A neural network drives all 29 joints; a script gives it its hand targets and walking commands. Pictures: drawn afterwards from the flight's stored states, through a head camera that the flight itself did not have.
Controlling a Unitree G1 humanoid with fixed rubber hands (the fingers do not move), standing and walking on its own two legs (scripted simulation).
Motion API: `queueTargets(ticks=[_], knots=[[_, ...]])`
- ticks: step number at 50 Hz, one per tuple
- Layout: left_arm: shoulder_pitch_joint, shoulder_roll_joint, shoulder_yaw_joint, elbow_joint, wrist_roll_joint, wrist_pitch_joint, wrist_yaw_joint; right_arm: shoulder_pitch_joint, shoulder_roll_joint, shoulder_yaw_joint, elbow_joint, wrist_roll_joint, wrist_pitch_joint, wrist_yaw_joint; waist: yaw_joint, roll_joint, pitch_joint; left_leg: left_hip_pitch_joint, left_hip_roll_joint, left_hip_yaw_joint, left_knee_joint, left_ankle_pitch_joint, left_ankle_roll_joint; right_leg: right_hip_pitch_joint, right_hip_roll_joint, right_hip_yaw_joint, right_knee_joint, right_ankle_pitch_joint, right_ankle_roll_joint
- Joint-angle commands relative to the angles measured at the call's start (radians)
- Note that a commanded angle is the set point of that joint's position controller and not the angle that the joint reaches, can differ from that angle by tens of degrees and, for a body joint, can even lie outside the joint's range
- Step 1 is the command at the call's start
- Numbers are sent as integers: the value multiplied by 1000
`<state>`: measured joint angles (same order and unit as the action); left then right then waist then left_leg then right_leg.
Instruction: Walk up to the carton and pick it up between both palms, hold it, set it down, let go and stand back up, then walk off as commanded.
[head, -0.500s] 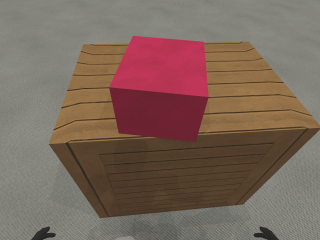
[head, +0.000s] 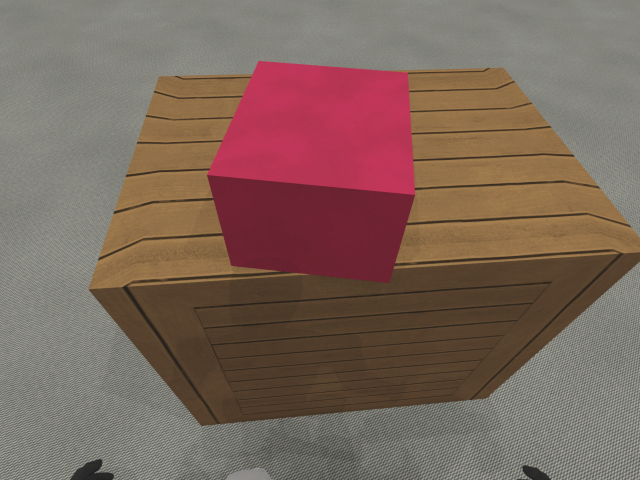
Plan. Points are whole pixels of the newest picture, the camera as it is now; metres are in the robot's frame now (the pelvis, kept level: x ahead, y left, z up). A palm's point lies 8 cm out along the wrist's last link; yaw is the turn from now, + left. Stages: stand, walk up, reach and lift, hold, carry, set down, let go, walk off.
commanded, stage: walk up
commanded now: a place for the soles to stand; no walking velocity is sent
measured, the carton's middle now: (321, 167) +0.53 +0.00 +0.08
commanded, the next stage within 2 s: reach and lift in 0.14 s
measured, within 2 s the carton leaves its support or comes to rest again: neither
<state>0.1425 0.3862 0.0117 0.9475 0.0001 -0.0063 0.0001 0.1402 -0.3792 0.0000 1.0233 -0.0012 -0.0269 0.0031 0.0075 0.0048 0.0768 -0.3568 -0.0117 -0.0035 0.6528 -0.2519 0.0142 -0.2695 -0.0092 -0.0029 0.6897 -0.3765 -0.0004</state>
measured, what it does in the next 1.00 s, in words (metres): stands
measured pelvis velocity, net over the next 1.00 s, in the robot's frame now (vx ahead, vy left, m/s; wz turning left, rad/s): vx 0.01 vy -0.01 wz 0.00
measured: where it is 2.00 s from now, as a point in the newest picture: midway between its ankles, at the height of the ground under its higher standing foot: outside the picture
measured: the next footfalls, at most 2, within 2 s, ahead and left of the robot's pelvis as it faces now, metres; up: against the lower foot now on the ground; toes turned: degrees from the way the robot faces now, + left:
none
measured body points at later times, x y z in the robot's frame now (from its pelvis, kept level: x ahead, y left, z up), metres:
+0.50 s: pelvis +0.00 +0.01 -0.01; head +0.04 +0.03 +0.44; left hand +0.21 +0.28 -0.09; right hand +0.17 -0.27 -0.09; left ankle +0.06 +0.12 -0.72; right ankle +0.00 -0.12 -0.72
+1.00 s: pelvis +0.01 -0.01 +0.02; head -0.02 +0.00 +0.46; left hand +0.19 +0.28 -0.01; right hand +0.18 -0.25 -0.02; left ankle +0.06 +0.12 -0.72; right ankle +0.00 -0.12 -0.72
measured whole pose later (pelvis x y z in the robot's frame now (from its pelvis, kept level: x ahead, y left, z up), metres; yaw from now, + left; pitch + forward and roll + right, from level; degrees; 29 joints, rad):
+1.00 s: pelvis +0.01 -0.01 +0.02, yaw +0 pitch -10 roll +1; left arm 0.23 0.38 0.10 0.21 0.00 0.40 -0.05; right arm 0.34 -0.22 -0.02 0.27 0.02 0.10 -0.06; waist 0.01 -0.04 0.11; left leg -0.09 -0.01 0.00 0.45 -0.19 0.00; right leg -0.01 -0.01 0.00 0.51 -0.32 0.00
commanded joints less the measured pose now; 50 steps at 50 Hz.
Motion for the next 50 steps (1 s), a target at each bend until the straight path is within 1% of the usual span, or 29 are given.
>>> queueTargets(ticks=[1, 2, 3, 4, 6, 7, 8, 9, 10, 11, 14, 15, 16, 17, 21, 24, 26, 27, 28, 30, 31, 32, 33, 35, 37, 40, 41, 47, 50], knots=[[-64, 209, 45, -13, 5, -27, 9, -76, -209, -45, -42, -9, -13, 0, 2, -32, -117, 80, 95, -173, -186, 128, 50, 50, -115, 131, -254, 99, -62], [-57, 207, 39, -11, 4, -25, 8, -73, -216, -44, -41, -10, -11, -2, 7, -66, -98, 65, 95, -170, -195, 85, 45, 51, -113, 126, -266, 73, -54], [-65, 211, 36, -5, 9, -26, 8, -84, -201, -46, -38, -7, -12, -1, 2, -47, -82, 65, 87, -168, -198, 87, 49, 31, -120, 132, -269, 75, -59], [-85, 227, 48, -12, 9, -28, 9, -70, -212, -48, -32, -9, -9, -1, -5, -57, -57, 55, 84, -170, -193, 100, 46, 14, -124, 135, -267, 50, -64], [-56, 212, 36, -2, 6, -25, 7, -87, -214, -43, -36, -8, -12, -2, 8, -21, -78, 74, 102, -189, -217, 84, 52, 31, -105, 128, -274, 66, -58], [-64, 220, 44, 2, 11, -26, 8, -86, -202, -41, -39, -5, -10, -2, 9, -26, -73, 63, 102, -187, -218, 76, 50, 42, -110, 129, -270, 57, -59], [-415, 196, 80, -349, -16, 166, 30, -437, -48, -161, -136, -157, -159, 30, -33, -59, -124, 39, 21, 121, -83, -223, -17, -256, -18, -99, -109, -216, -34], [-397, 155, 85, -413, 4, 257, 43, -374, -80, -178, -117, -151, -179, 46, -30, -135, -52, 135, 24, 85, 17, -227, -23, -403, -42, -73, -100, -267, -73], [-378, 150, 91, -451, 9, 317, 47, -318, -101, -183, -128, -134, -176, 54, -27, -191, -11, 212, 19, 83, 79, -214, -19, -495, -70, -58, -119, -333, -86], [-359, 145, 93, -468, -1, 343, 44, -285, -111, -189, -149, -121, -162, 60, -21, -214, 0, 281, 8, 83, 110, -202, -13, -555, -85, -57, -141, -361, -102], [-274, 135, 104, -537, 18, 438, 12, -170, -115, -176, -178, -49, -124, 52, -39, -207, -38, 461, 12, 54, 155, -105, -11, -627, -107, -47, -187, -248, -116], [-227, 132, 120, -565, 42, 461, 4, -122, -120, -163, -182, -39, -114, 47, -32, -219, -58, 500, 15, 48, 151, -80, -13, -597, -109, -41, -208, -227, -121], [-225, 139, 139, -577, 52, 481, 0, -120, -130, -154, -193, -28, -95, 43, -31, -201, -58, 525, 21, 45, 143, -56, -15, -607, -112, -43, -213, -199, -123], [-215, 140, 143, -640, 52, 488, 2, -120, -135, -161, -225, -19, -89, 43, -23, -164, -91, 525, 30, 40, 107, -43, -22, -537, -100, -48, -205, -140, -113], [-94, 116, 118, -695, 62, 479, 9, -68, -114, -187, -336, -11, -75, 39, -3, -7, -195, 425, 65, 29, -129, 38, -39, -102, 2, -74, -209, 177, -36], [-23, 124, 153, -784, 59, 448, 22, -23, -113, -186, -414, 9, -86, 37, 24, 1, -264, 419, 51, 26, -147, 198, -46, -6, 23, -55, -225, 331, -22], [3, 94, 128, -836, 32, 429, 34, 0, -102, -185, -429, 26, -99, 42, 22, 24, -277, 462, 56, 11, -154, 331, -66, 6, 36, -61, -234, 400, -23], [13, 95, 136, -842, 33, 420, 36, 16, -99, -179, -444, 37, -99, 40, 21, 11, -271, 468, 45, 18, -155, 386, -66, 8, 37, -54, -249, 459, -12], [36, 107, 147, -853, 36, 416, 34, 44, -97, -169, -440, 47, -95, 40, 20, 15, -253, 480, 41, 20, -168, 398, -67, 27, 33, -49, -262, 475, -7], [44, 106, 129, -866, 24, 399, 29, 54, -75, -148, -448, 57, -89, 39, 19, 16, -201, 483, 40, 20, -197, 408, -74, 31, 36, -45, -297, 475, 0], [34, 113, 125, -866, 5, 393, 23, 62, -61, -150, -438, 55, -76, 34, 4, -5, -154, 437, 37, 26, -213, 376, -68, 65, 31, -34, -317, 474, -1], [55, 104, 123, -855, 14, 394, 17, 78, -48, -131, -471, 62, -66, 27, 11, 4, -127, 442, 25, 40, -220, 380, -63, 66, 21, -25, -328, 521, 8], [37, 116, 123, -848, -1, 388, 11, 77, -35, -124, -491, 56, -55, 17, 10, -44, -97, 407, 19, 51, -235, 359, -49, 70, 25, -20, -337, 532, 13], [74, 117, 105, -860, -13, 380, -4, 113, -24, -111, -547, 67, -39, 6, 5, -29, -48, 401, 22, 51, -253, 341, -52, 80, 19, -19, -355, 510, 18], [61, 147, 120, -848, -21, 378, -23, 138, -2, -93, -597, 70, -4, -13, -4, -51, 11, 359, 7, 75, -275, 278, -39, 102, 11, -2, -385, 473, 31], [63, 160, 134, -861, -34, 379, -46, 177, 34, -58, -687, 85, 42, -41, 8, -38, 41, 356, 0, 94, -297, 258, -32, 107, 3, 16, -401, 450, 41], [54, 158, 130, -888, -54, 376, -52, 180, 50, -49, -725, 88, 53, -50, -9, -38, 39, 359, 2, 91, -303, 239, -35, 92, 2, 15, -414, 425, 43], [37, 212, 179, -962, -93, 343, -74, 227, 110, -32, -1003, 87, 112, -101, 30, -52, 40, 365, -5, 128, -340, 141, -15, 91, -11, 47, -449, 291, 59], [36, 222, 198, -1035, -126, 322, -66, 236, 147, -17, -1140, 88, 139, -113, 52, -30, -3, 364, -2, 139, -367, 98, -12, 103, -10, 57, -457, 193, 48]])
